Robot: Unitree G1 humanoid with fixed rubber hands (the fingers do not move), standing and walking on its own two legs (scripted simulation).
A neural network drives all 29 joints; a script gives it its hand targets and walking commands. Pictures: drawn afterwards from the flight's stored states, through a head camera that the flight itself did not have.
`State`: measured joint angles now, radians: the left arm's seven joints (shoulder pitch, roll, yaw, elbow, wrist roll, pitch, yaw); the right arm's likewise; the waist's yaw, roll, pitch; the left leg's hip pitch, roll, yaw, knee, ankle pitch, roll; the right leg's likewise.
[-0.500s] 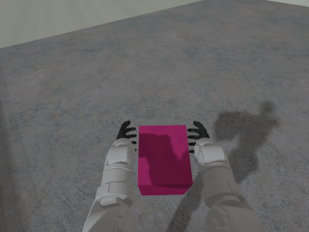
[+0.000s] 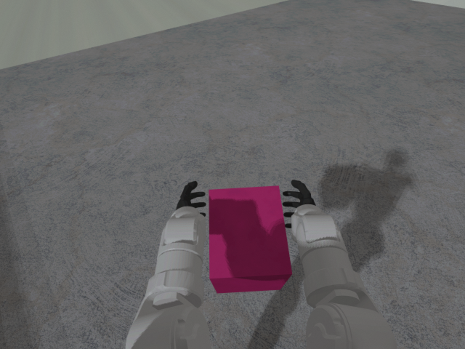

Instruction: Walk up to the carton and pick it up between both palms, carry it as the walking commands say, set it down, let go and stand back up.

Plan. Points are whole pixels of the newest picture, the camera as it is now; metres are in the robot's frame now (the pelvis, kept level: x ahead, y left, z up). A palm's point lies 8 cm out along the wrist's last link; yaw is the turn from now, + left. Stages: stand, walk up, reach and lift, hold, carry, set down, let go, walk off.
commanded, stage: reach and lift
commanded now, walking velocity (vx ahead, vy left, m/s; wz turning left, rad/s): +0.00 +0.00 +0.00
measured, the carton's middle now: (246, 242) +0.34 +0.00 -0.04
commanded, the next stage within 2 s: hold in 0.56 s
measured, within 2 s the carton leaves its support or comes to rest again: neither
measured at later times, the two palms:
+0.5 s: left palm (184, 221) +0.32 +0.11 +0.06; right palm (307, 219) +0.32 -0.11 +0.06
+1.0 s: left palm (183, 227) +0.30 +0.11 +0.06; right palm (309, 226) +0.30 -0.11 +0.06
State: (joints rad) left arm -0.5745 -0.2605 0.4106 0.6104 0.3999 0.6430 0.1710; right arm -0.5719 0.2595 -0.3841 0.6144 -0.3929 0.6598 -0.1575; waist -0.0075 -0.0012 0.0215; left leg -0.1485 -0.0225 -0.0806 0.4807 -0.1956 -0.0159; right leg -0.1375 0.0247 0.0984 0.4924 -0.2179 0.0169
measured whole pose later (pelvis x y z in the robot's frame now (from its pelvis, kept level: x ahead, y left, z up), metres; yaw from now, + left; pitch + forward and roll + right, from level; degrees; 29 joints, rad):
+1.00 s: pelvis +0.00 +0.00 +0.00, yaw +0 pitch -11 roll +0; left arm -0.48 -0.23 0.30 0.54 0.34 0.72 0.13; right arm -0.47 0.22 -0.25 0.54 -0.34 0.74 -0.13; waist -0.01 0.00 0.01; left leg -0.10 -0.03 -0.09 0.48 -0.19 -0.01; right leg -0.09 0.02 0.09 0.49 -0.22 0.02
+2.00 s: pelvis +0.00 +0.00 +0.00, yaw +1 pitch -4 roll +0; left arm -0.46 -0.22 0.26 0.51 0.32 0.74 0.13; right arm -0.43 0.21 -0.20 0.49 -0.30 0.78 -0.13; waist -0.01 0.01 -0.09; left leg -0.24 -0.03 -0.09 0.53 -0.22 -0.02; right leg -0.21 0.02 0.08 0.51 -0.23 0.02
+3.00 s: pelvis +0.10 -0.04 +0.01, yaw -3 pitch +5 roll +0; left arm -0.42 -0.21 0.09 -0.08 0.09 1.17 0.31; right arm -0.39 0.19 -0.05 -0.12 -0.10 1.19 -0.32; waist 0.00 0.00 -0.09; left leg -0.48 0.09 0.14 0.64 -0.27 -0.05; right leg -0.12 0.06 -0.14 0.29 -0.27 -0.09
